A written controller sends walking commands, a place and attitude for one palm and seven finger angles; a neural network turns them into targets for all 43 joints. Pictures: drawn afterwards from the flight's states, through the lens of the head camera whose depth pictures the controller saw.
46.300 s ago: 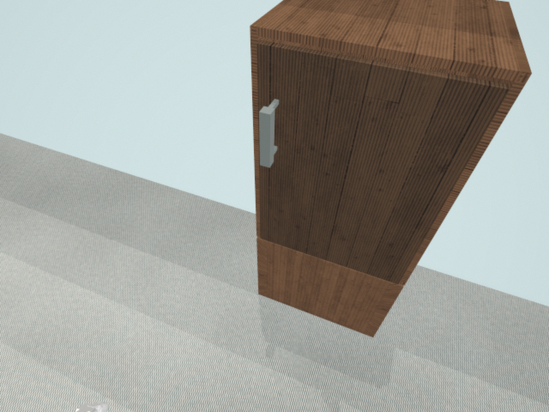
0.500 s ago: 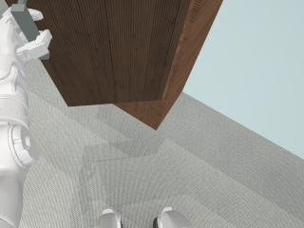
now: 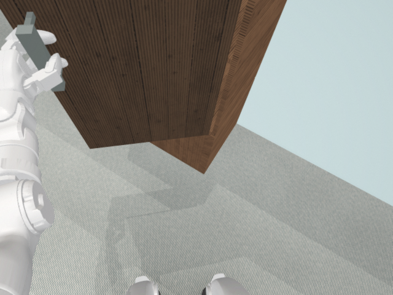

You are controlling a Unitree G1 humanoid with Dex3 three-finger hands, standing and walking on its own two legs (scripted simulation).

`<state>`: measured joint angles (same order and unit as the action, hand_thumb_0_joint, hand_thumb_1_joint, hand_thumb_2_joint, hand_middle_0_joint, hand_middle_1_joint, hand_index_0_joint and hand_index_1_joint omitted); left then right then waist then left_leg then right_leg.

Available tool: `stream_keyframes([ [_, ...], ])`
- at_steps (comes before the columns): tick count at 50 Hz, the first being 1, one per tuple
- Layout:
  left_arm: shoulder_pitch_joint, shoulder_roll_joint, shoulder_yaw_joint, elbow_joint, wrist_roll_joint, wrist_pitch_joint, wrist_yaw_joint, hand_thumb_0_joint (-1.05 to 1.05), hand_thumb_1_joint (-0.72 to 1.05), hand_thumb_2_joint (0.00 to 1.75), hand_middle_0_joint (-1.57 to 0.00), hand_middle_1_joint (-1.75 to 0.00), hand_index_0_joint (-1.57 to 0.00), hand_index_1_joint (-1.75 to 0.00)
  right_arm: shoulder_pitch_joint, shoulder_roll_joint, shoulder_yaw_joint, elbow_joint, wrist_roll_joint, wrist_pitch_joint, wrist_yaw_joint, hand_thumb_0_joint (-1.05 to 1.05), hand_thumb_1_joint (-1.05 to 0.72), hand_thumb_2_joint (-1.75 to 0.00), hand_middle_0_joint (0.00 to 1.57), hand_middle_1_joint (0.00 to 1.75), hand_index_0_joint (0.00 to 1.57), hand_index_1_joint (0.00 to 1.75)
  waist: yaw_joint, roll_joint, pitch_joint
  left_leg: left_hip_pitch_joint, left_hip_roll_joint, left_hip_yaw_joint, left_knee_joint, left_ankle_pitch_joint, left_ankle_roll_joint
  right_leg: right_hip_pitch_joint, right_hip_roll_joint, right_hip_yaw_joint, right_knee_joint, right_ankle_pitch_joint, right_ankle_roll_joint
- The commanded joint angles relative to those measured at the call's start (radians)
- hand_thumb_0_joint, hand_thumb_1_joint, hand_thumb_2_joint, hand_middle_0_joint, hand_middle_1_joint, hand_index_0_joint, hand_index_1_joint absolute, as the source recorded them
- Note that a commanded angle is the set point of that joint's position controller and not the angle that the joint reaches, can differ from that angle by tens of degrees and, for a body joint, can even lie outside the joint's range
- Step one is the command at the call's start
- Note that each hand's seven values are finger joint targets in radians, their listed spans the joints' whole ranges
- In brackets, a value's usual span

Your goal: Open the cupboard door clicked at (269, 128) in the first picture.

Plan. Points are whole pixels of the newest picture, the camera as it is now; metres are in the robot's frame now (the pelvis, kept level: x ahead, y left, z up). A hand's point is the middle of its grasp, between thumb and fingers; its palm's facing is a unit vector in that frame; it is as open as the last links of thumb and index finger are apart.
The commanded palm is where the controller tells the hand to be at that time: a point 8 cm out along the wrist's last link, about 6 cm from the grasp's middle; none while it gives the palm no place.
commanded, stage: pull the door open along its arc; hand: left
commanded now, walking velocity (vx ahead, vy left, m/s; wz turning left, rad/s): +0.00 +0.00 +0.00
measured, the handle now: (45, 54) +0.58 +0.24 +0.11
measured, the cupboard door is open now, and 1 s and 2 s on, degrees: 42 81 82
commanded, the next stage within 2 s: open thumb and fingers to let go in 0.68 s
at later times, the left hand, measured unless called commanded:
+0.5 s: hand (96, 150) +0.35 +0.13 +0.12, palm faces +0.36 -0.93 +0.06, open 6.4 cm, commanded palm +0.28 +0.20 +0.11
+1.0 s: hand (135, 172) +0.31 +0.07 +0.12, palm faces +0.46 -0.89 +0.00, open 6.8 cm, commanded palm +0.27 +0.11 +0.11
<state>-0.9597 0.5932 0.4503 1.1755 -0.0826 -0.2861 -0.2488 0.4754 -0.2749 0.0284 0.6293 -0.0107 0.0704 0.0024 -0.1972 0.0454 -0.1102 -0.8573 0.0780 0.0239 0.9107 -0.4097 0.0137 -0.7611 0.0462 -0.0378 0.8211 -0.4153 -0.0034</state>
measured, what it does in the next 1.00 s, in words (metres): stands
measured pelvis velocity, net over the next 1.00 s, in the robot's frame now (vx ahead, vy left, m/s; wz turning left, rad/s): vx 0.00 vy -0.05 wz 0.09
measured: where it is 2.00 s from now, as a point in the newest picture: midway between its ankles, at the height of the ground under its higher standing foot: outside the picture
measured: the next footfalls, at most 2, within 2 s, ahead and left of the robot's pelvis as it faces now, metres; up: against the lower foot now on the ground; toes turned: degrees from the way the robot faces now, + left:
none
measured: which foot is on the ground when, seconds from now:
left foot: down 0.00-1.00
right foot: down 0.00-1.00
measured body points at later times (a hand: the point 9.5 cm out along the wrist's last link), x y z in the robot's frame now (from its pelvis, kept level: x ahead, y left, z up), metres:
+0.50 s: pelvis +0.01 -0.01 +0.02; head +0.02 -0.02 +0.47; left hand +0.33 +0.18 +0.12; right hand +0.18 -0.24 -0.07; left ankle +0.00 +0.11 -0.69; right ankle -0.02 -0.12 -0.69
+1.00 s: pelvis +0.00 -0.05 +0.02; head +0.00 -0.08 +0.47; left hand +0.28 +0.12 +0.12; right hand +0.17 -0.26 -0.09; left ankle +0.00 +0.11 -0.69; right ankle -0.02 -0.12 -0.69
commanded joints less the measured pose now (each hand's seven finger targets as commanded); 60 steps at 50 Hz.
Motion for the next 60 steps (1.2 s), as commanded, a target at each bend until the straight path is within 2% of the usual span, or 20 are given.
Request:
stream_keyframes([
  [1,-0.210,0.218,0.020,-0.317,-0.052,-0.073,-0.016,0.00,0.90,0.90,-0.40,-1.35,-0.40,-1.35,0.130,-0.177,-0.075,-0.083,0.011,-0.006,-0.010,0.00,-0.90,-0.90,0.20,0.30,0.20,0.30,0.074,0.106,-0.496,0.463,-0.044,-0.045,-0.075,0.544,0.018,0.204,0.034,-0.008,-0.067,0.509,-0.008],
  [4,-0.059,0.162,0.004,-0.417,-0.082,-0.060,-0.014,0.00,0.90,0.90,-0.40,-1.35,-0.40,-1.35,0.089,-0.168,-0.081,-0.110,0.024,-0.006,-0.006,0.00,-0.90,-0.90,0.20,0.30,0.20,0.30,0.098,0.056,-0.464,0.455,-0.047,-0.028,-0.095,0.548,0.022,0.259,0.031,-0.006,-0.079,0.544,-0.006],
  [6,0.040,0.129,-0.001,-0.483,-0.100,-0.053,-0.007,0.00,0.90,0.90,-0.40,-1.35,-0.40,-1.35,0.056,-0.160,-0.081,-0.129,0.032,-0.011,-0.003,0.00,-0.90,-0.90,0.20,0.30,0.20,0.30,0.119,0.072,-0.435,0.459,-0.051,-0.021,-0.109,0.553,0.022,0.281,0.028,-0.005,-0.085,0.559,-0.008],
  [10,0.261,0.009,-0.060,-0.660,-0.144,-0.026,0.007,0.00,0.90,0.90,-0.40,-1.35,-0.40,-1.35,-0.008,-0.143,-0.083,-0.170,0.045,-0.030,0.001,0.00,-0.90,-0.90,0.20,0.30,0.20,0.30,0.146,0.015,-0.385,0.464,-0.056,-0.008,-0.138,0.553,0.024,0.346,0.020,-0.007,-0.101,0.586,-0.008],
  [11,0.277,-0.039,-0.018,-0.712,-0.182,-0.011,0.077,0.00,0.90,0.90,-0.40,-1.35,-0.40,-1.35,-0.037,-0.122,-0.082,-0.175,0.046,-0.041,0.003,0.00,-0.90,-0.90,0.20,0.30,0.20,0.30,0.185,0.000,-0.370,0.446,-0.058,-0.005,-0.152,0.538,0.017,0.352,0.019,-0.017,-0.108,0.572,-0.003],
  [13,0.366,-0.132,-0.022,-0.806,-0.186,0.021,0.220,0.00,0.90,0.90,-0.40,-1.35,-0.40,-1.35,-0.081,-0.103,-0.083,-0.178,0.043,-0.067,0.012,0.00,-0.90,-0.90,0.20,0.30,0.20,0.30,0.208,-0.020,-0.331,0.436,-0.064,0.001,-0.168,0.493,0.006,0.361,0.019,-0.027,-0.117,0.537,-0.001],
  [19,0.627,-0.307,-0.127,-1.079,-0.036,0.078,0.559,0.00,0.90,0.90,-0.40,-1.35,-0.40,-1.35,-0.197,-0.064,-0.073,-0.192,0.009,-0.080,0.032,0.00,-0.90,-0.90,0.20,0.30,0.20,0.30,0.240,-0.043,-0.297,0.457,-0.067,0.010,-0.206,0.479,-0.008,0.438,-0.005,-0.027,-0.118,0.533,-0.010],
  [21,0.658,-0.361,-0.200,-1.124,0.015,0.106,0.619,0.00,0.90,0.90,-0.40,-1.35,-0.40,-1.35,-0.235,-0.059,-0.070,-0.201,-0.001,-0.064,0.026,0.00,-0.90,-0.90,0.20,0.30,0.20,0.30,0.224,-0.066,-0.252,0.460,-0.067,0.013,-0.221,0.421,-0.005,0.440,-0.015,-0.018,-0.142,0.501,-0.008],
  [26,0.788,-0.439,-0.259,-1.231,0.053,0.162,0.734,0.00,0.90,0.90,-0.40,-1.35,-0.40,-1.35,-0.342,-0.026,-0.050,-0.221,-0.015,-0.022,-0.010,0.00,-0.90,-0.90,0.20,0.30,0.20,0.30,0.243,-0.114,-0.176,0.486,-0.075,0.019,-0.262,0.322,-0.005,0.497,-0.042,0.016,-0.233,0.412,-0.005],
  [30,0.924,-0.492,-0.326,-1.327,0.070,0.178,0.745,0.00,0.90,0.90,-0.40,-1.35,-0.40,-1.35,-0.373,-0.006,-0.042,-0.224,-0.024,0.001,-0.023,0.00,-0.90,-0.90,0.20,0.30,0.20,0.30,0.239,-0.136,-0.131,0.522,-0.075,0.017,-0.273,0.335,-0.006,0.540,-0.055,0.033,-0.269,0.477,-0.001],
  [35,0.790,-0.585,-0.458,-1.348,0.110,0.171,0.778,0.00,0.90,0.90,-0.40,-1.35,-0.40,-1.35,-0.408,0.007,-0.035,-0.206,-0.039,0.000,-0.029,0.00,-0.90,-0.90,0.20,0.30,0.20,0.30,0.198,-0.089,-0.075,0.537,-0.082,0.001,-0.258,0.290,-0.003,0.475,-0.073,0.051,-0.284,0.430,0.003],
  [38,0.710,-0.649,-0.540,-1.327,0.137,0.161,0.798,0.00,0.90,0.90,-0.40,-1.35,-0.40,-1.35,-0.416,0.006,-0.038,-0.190,-0.049,-0.013,-0.026,0.00,-0.90,-0.90,0.20,0.30,0.20,0.30,0.181,-0.099,-0.105,0.535,-0.085,-0.011,-0.237,0.281,-0.002,0.440,-0.085,0.052,-0.259,0.440,0.011],
  [39,0.651,-0.727,-0.621,-1.313,0.154,0.161,0.805,0.00,0.90,0.90,-0.40,-1.35,-0.40,-1.35,-0.420,0.007,-0.040,-0.180,-0.052,-0.020,-0.021,0.00,-0.90,-0.90,0.20,0.30,0.20,0.30,0.159,-0.087,-0.098,0.539,-0.084,-0.013,-0.222,0.278,0.000,0.404,-0.083,0.041,-0.248,0.421,0.007],
  [40,0.628,-0.724,-0.621,-1.288,0.158,0.159,0.808,0.00,0.83,0.87,-0.40,-1.34,-0.40,-1.34,-0.403,0.004,-0.046,-0.172,-0.052,-0.027,-0.019,0.00,-0.90,-0.90,0.20,0.30,0.20,0.30,0.150,-0.123,-0.098,0.538,-0.081,-0.020,-0.216,0.268,0.001,0.387,-0.080,0.032,-0.248,0.392,0.006],
  [42,0.612,-0.669,-0.574,-1.269,0.157,0.147,0.806,0.00,0.69,0.81,-0.38,-1.33,-0.38,-1.33,-0.404,-0.002,-0.052,-0.164,-0.052,-0.030,-0.027,0.00,-0.90,-0.90,0.20,0.30,0.20,0.30,0.172,-0.133,-0.165,0.524,-0.088,-0.021,-0.215,0.263,0.001,0.413,-0.087,0.050,-0.237,0.410,0.012],
  [44,0.635,-0.667,-0.565,-1.254,0.147,0.139,0.788,0.00,0.55,0.75,-0.38,-1.31,-0.38,-1.31,-0.394,0.001,-0.055,-0.162,-0.048,-0.031,-0.032,0.00,-0.90,-0.90,0.20,0.30,0.20,0.30,0.185,-0.148,-0.198,0.521,-0.091,-0.019,-0.220,0.279,0.000,0.448,-0.091,0.050,-0.228,0.459,0.014],
  [48,0.587,-0.669,-0.563,-1.231,0.109,0.126,0.755,0.00,0.27,0.63,-0.35,-1.28,-0.35,-1.28,-0.392,-0.003,-0.051,-0.153,-0.041,-0.039,-0.043,0.00,-0.90,-0.90,0.20,0.30,0.20,0.30,0.178,-0.160,-0.174,0.516,-0.092,-0.020,-0.225,0.266,0.002,0.443,-0.092,0.054,-0.242,0.453,0.019],
  [51,0.608,-0.652,-0.533,-1.197,0.089,0.118,0.748,0.00,0.06,0.54,-0.34,-1.26,-0.34,-1.26,-0.392,-0.007,-0.050,-0.152,-0.040,-0.049,-0.046,0.00,-0.90,-0.90,0.20,0.30,0.20,0.30,0.192,-0.180,-0.170,0.501,-0.094,-0.021,-0.233,0.249,0.002,0.452,-0.095,0.063,-0.257,0.426,0.024],
  [54,0.590,-0.672,-0.551,-1.202,0.098,0.105,0.756,0.00,-0.15,0.45,-0.32,-1.24,-0.32,-1.24,-0.387,-0.004,-0.052,-0.149,-0.039,-0.059,-0.040,0.00,-0.90,-0.90,0.20,0.30,0.20,0.30,0.193,-0.135,-0.175,0.515,-0.092,-0.018,-0.232,0.258,0.002,0.438,-0.090,0.054,-0.248,0.412,0.015],
  [60,0.571,-0.661,-0.547,-1.176,0.119,0.101,0.778,0.00,-0.50,0.30,-0.30,-1.20,-0.30,-1.20,-0.379,-0.007,-0.055,-0.144,-0.041,-0.071,-0.034,0.00,-0.90,-0.90,0.20,0.30,0.20,0.30,0.190,-0.154,-0.156,0.513,-0.090,-0.014,-0.236,0.249,0.004,0.419,-0.081,0.043,-0.255,0.351,0.008],
])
